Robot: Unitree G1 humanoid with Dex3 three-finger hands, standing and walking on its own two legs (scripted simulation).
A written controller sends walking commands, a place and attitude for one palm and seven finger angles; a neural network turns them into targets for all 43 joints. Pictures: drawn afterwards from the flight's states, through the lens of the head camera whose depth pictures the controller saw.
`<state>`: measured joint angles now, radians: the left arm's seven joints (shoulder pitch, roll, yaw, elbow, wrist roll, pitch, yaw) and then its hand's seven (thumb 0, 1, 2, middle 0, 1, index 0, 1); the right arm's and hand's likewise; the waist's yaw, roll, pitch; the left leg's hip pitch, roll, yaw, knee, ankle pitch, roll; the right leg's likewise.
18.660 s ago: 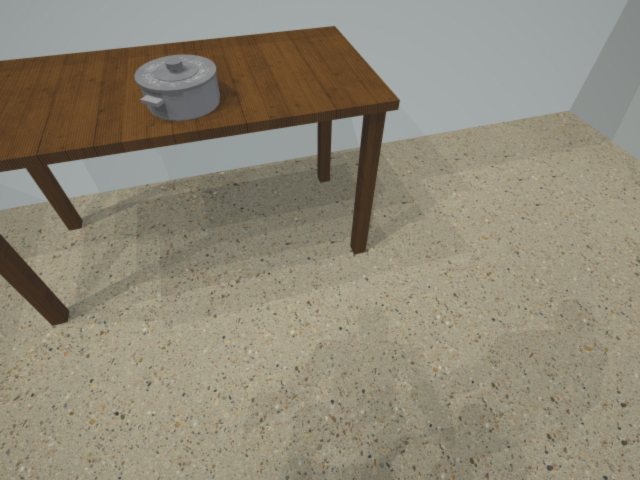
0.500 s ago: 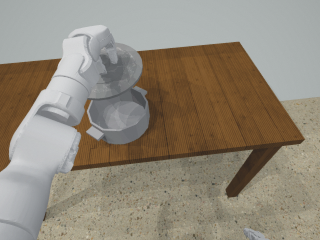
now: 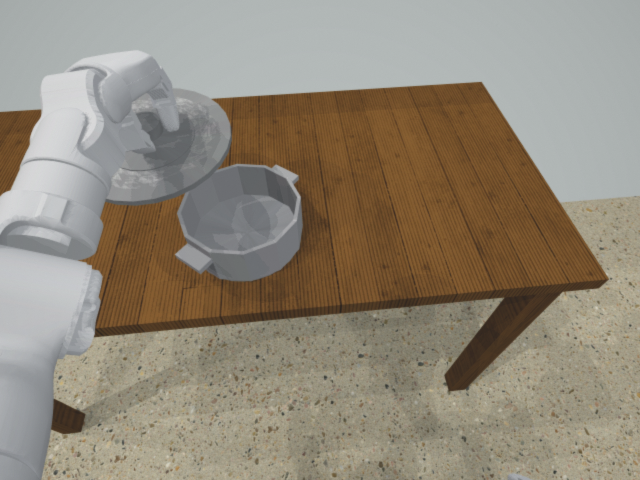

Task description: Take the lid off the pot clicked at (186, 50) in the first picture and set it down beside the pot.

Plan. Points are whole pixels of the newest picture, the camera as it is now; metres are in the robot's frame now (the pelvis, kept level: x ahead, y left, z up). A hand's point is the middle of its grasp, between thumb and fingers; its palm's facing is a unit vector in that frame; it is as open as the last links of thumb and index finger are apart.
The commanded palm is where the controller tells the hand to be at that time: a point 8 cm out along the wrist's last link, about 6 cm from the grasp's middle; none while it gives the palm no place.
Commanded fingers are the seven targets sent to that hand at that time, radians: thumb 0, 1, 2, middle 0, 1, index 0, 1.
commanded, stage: move the lid sideways beside the pot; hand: left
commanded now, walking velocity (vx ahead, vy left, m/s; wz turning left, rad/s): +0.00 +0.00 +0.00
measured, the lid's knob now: (144, 127) +0.51 +0.21 +0.17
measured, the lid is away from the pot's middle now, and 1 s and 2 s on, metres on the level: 0.09 0.20 0.23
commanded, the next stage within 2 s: lower the lid onto the table in 1.40 s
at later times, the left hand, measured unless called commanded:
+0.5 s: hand (85, 132) +0.47 +0.26 +0.19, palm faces -0.31 -0.10 -0.95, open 6.5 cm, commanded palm +0.48 +0.27 +0.25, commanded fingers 0.00 0.79 0.79 -0.91 -1.04 -0.96 -1.06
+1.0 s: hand (42, 140) +0.47 +0.31 +0.18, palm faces -0.34 -0.11 -0.93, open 6.5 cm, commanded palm +0.49 +0.32 +0.25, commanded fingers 0.00 0.79 0.79 -0.91 -1.04 -0.96 -1.06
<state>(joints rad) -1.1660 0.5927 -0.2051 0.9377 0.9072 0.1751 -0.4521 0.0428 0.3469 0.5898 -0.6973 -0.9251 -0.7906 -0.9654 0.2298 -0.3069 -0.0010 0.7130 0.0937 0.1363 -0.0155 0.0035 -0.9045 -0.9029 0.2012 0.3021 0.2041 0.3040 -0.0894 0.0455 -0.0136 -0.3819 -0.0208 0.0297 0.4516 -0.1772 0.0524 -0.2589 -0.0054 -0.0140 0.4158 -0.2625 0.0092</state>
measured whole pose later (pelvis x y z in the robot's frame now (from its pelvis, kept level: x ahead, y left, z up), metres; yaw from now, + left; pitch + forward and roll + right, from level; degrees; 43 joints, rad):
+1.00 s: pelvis +0.00 +0.01 +0.00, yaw +0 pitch +8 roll -2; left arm -1.17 0.83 -0.10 1.03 0.94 0.00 -0.51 0.05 0.35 0.59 -0.69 -0.92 -0.79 -0.97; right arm 0.27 -0.32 0.02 0.71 0.11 0.15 -0.03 0.00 -0.90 -0.90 0.20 0.30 0.21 0.30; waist -0.10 0.03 0.00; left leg -0.45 -0.01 0.03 0.51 -0.20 0.07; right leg -0.30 0.00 -0.01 0.42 -0.26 0.02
